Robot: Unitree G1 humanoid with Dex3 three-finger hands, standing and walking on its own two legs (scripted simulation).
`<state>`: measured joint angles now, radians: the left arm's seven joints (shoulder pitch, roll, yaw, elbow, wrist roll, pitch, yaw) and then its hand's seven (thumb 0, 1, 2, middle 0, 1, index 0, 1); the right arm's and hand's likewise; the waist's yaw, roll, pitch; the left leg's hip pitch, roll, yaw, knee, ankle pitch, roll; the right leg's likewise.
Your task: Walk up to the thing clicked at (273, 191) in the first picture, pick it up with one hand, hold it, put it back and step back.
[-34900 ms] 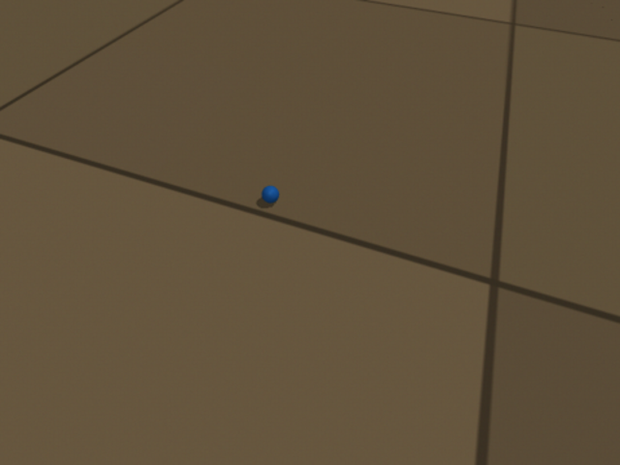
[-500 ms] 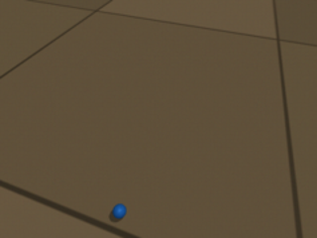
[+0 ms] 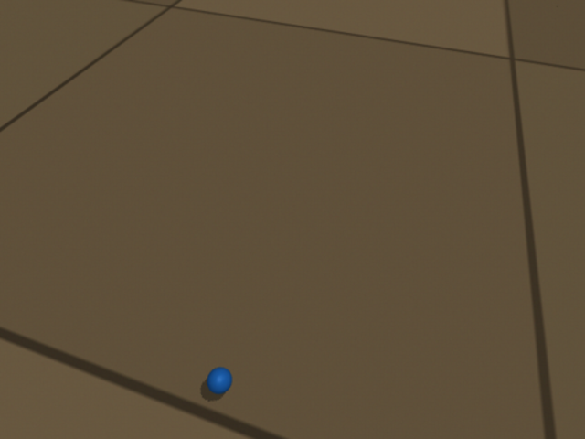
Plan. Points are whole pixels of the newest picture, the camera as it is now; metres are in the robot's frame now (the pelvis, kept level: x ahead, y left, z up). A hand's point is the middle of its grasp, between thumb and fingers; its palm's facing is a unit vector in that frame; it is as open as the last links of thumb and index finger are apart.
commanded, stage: step back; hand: left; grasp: from above
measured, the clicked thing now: (219, 380) +0.40 +0.24 -0.74
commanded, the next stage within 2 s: none
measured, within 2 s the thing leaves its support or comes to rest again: neither
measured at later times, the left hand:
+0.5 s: hand out of the picture +0.07 +0.31 -0.18, palm faces -0.07 -0.93 -0.35, open 7.4 cm
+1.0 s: hand out of the picture -0.05 +0.31 -0.16, palm faces -0.05 -0.93 -0.37, open 7.4 cm
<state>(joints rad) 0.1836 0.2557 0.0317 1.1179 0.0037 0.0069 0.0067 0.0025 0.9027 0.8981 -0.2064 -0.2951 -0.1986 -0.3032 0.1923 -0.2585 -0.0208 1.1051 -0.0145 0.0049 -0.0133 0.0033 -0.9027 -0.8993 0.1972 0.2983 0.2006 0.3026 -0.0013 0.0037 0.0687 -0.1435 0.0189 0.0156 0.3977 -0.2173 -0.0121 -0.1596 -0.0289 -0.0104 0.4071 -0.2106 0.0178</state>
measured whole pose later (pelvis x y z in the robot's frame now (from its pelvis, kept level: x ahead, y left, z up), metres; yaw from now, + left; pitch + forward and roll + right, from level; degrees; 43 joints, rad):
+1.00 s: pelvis -0.20 +0.06 -0.02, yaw -1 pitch -1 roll +0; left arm 0.11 0.38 0.06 0.76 0.02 0.05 0.00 0.00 0.90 0.90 -0.21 -0.30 -0.20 -0.30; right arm 0.18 -0.41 -0.04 0.86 -0.01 0.01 -0.02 0.00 -0.90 -0.90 0.20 0.30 0.20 0.30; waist 0.00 -0.02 0.16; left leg -0.25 -0.04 -0.04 0.66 -0.39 0.00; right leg -0.38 -0.03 0.01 0.66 -0.26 0.01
